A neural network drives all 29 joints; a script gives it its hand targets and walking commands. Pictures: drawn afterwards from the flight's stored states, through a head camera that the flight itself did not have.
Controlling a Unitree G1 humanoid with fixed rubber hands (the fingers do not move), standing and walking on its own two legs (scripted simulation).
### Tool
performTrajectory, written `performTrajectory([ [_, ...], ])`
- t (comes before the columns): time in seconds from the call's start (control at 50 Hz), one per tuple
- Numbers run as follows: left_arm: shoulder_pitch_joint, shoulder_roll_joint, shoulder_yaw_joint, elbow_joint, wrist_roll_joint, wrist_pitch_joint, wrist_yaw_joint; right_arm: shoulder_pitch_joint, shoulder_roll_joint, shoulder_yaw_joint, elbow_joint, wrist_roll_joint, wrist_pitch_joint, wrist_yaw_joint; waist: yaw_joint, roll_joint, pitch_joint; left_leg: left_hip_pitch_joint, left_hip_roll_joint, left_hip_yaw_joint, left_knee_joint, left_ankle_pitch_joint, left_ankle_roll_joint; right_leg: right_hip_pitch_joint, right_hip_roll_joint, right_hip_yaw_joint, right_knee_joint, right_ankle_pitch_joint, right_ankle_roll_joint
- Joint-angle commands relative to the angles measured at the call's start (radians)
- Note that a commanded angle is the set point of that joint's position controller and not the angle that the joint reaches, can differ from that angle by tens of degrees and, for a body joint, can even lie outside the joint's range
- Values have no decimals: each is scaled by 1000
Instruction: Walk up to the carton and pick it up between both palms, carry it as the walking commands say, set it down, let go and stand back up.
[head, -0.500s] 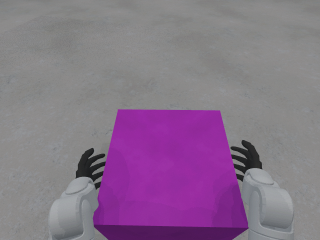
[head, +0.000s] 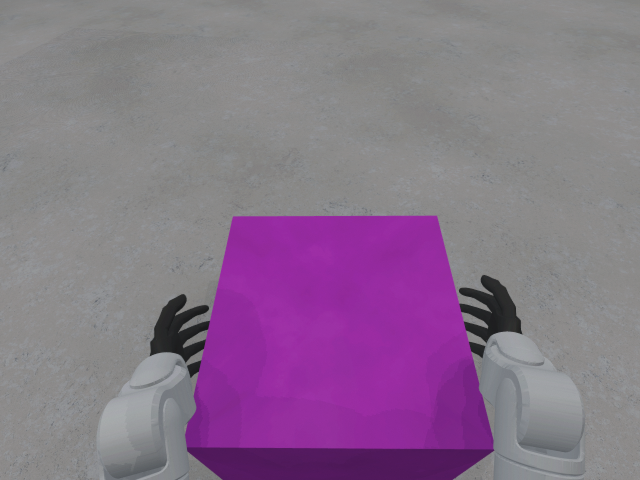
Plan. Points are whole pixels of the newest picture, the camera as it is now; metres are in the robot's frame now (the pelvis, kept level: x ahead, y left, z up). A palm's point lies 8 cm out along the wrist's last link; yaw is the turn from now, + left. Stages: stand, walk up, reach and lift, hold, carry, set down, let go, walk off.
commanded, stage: carry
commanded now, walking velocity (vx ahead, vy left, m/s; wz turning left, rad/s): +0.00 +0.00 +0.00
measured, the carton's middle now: (335, 344) +0.31 +0.00 +0.00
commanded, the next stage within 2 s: none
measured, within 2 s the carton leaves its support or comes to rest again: neither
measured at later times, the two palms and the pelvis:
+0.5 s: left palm (196, 339) +0.28 +0.16 +0.09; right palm (511, 323) +0.28 -0.20 +0.09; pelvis +0.03 -0.02 +0.00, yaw -1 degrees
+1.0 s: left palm (181, 342) +0.28 +0.18 +0.08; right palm (489, 323) +0.28 -0.18 +0.08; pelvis +0.03 +0.00 +0.00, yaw -1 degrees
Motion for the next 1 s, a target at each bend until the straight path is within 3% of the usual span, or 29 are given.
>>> performTrajectory([
  [0.0, -564, -846, -780, -177, -377, -21, -219, -431, 838, 805, -116, 434, -12, 250, 0, -66, -237, 85, 51, -11, 18, 53, 35, 124, -267, 208, -133, 590, 61],
  [0.04, -545, -827, -771, -164, -366, -9, -211, -429, 820, 801, -109, 427, -1, 244, -4, -62, -234, 113, 47, -19, 16, 54, 41, 94, -260, 216, -140, 512, 56],
  [0.1, -550, -803, -751, -155, -355, -17, -213, -439, 801, 783, -93, 422, -10, 244, -1, -64, -266, 107, 49, 0, 40, 111, 45, 163, -255, 191, -93, 765, 80],
  [0.12, -542, -824, -793, -207, -376, -13, -210, -406, 826, 807, -127, 439, -5, 247, -2, -34, -270, 112, 50, -11, 24, 112, 49, 162, -246, 181, -79, 709, 76],
  [0.18, -521, -814, -768, -158, -354, -7, -207, -441, 799, 795, -120, 427, -1, 244, 3, -31, -269, 140, 60, -5, 32, 150, 52, 134, -232, 179, -80, 660, 76],
  [0.22, -544, -809, -777, -202, -368, -6, -205, -402, 805, 784, -107, 428, 3, 245, -1, -29, -273, 134, 61, -4, 44, 176, 56, 146, -241, 193, -71, 740, 82],
  [0.24, -530, -781, -743, -137, -346, -16, -210, -410, 780, 765, -66, 408, -6, 246, 2, -80, -270, 103, 53, 13, 66, 144, 51, 187, -252, 194, -71, 859, 91],
  [0.26, -554, -822, -786, -220, -375, -11, -208, -434, 821, 803, -146, 437, -2, 244, -1, -73, -268, 96, 46, 11, 58, 130, 53, 196, -260, 196, -60, 888, 93],
  [0.28, -509, -816, -774, -177, -362, -5, -209, -436, 803, 804, -145, 440, 0, 246, 1, -57, -271, 99, 42, 14, 56, 98, 50, 193, -262, 205, -64, 870, 87],
  [0.4, -508, -799, -775, -198, -363, 2, -203, -404, 806, 805, -128, 438, 15, 241, 1, -87, -272, 84, 36, 35, 73, 93, 43, 243, -258, 191, -48, 974, 93],
  [0.5, -540, -803, -790, -213, -367, 11, -199, -404, 794, 779, -106, 430, 19, 246, 0, -11, -254, 144, 62, -1, 46, 180, 61, 150, -229, 189, -58, 735, 87],
  [0.52, -521, -779, -764, -173, -355, 7, -201, -385, 789, 771, -68, 423, 18, 245, 2, -58, -266, 130, 59, 1, 55, 145, 55, 177, -242, 200, -73, 783, 96],
  [0.54, -517, -806, -788, -193, -366, 4, -203, -398, 792, 793, -117, 428, 15, 245, 1, -63, -257, 150, 64, 2, 53, 171, 56, 154, -232, 193, -59, 792, 89],
  [0.56, -515, -782, -755, -156, -343, -3, -202, -407, 787, 778, -68, 424, 9, 246, -1, -58, -265, 143, 60, 4, 45, 175, 54, 180, -236, 191, -49, 814, 89],
  [0.58, -524, -810, -781, -196, -364, -1, -206, -435, 798, 794, -134, 437, 7, 248, 3, -61, -253, 141, 56, 5, 48, 159, 55, 169, -238, 186, -58, 813, 96],
  [0.62, -500, -768, -730, -85, -321, -16, -208, -443, 760, 766, -52, 406, -8, 248, 2, -87, -237, 126, 62, 1, 58, 152, 56, 174, -230, 184, -67, 824, 98],
  [0.64, -531, -767, -742, -141, -337, -22, -210, -410, 776, 759, -44, 411, -9, 251, 0, -65, -243, 113, 50, 16, 56, 101, 49, 187, -245, 196, -81, 818, 97],
  [0.66, -532, -801, -764, -176, -351, -23, -213, -448, 794, 794, -116, 432, -11, 252, 0, -90, -224, 111, 50, 13, 50, 88, 45, 174, -244, 190, -78, 816, 94],
  [0.7, -538, -779, -734, -116, -327, -33, -213, -452, 780, 755, -45, 408, -22, 255, -3, -62, -237, 137, 53, 2, 34, 121, 47, 173, -237, 191, -71, 796, 92],
  [0.74, -524, -789, -753, -125, -335, -37, -215, -439, 779, 763, -64, 412, -29, 256, 2, -47, -252, 140, 56, 10, 62, 147, 51, 183, -231, 187, -79, 826, 101],
  [0.76, -521, -767, -739, -98, -323, -44, -213, -419, 762, 744, -20, 396, -33, 257, -2, -32, -261, 161, 57, -3, 37, 178, 53, 172, -227, 190, -61, 785, 95],
  [0.78, -538, -789, -783, -186, -353, -49, -214, -407, 793, 770, -75, 418, -37, 260, 0, -23, -272, 168, 70, -10, 42, 225, 59, 172, -218, 175, -59, 750, 95],
  [0.8, -526, -768, -745, -104, -325, -53, -216, -404, 765, 735, -7, 388, -44, 261, 2, -33, -265, 158, 75, -15, 39, 248, 62, 174, -213, 167, -47, 717, 97],
  [0.82, -559, -786, -767, -132, -338, -59, -216, -413, 773, 731, -18, 388, -49, 265, 1, -1, -286, 174, 77, -17, 47, 275, 66, 177, -209, 172, -48, 717, 93],
  [0.86, -517, -782, -761, -124, -330, -61, -214, -420, 768, 751, -47, 401, -52, 265, 5, -12, -260, 172, 80, -19, 33, 224, 66, 139, -213, 184, -68, 643, 93],
  [0.88, -531, -760, -740, -99, -319, -71, -216, -414, 757, 726, 1, 382, -59, 265, 2, -33, -258, 158, 71, -15, 33, 180, 63, 150, -219, 188, -86, 648, 96],
  [0.9, -549, -811, -791, -174, -357, -66, -219, -422, 791, 769, -87, 406, -58, 263, 1, -53, -266, 154, 78, -25, 31, 212, 65, 174, -216, 174, -75, 669, 94],
  [0.94, -522, -775, -741, -88, -321, -72, -219, -441, 759, 740, -33, 389, -66, 263, 2, -46, -268, 162, 79, -14, 41, 223, 66, 164, -216, 175, -73, 690, 99],
  [0.98, -536, -770, -750, -94, -323, -85, -224, -422, 755, 728, -10, 379, -77, 268, 1, -35, -260, 153, 67, -20, 21, 174, 65, 166, -223, 179, -82, 657, 95],
])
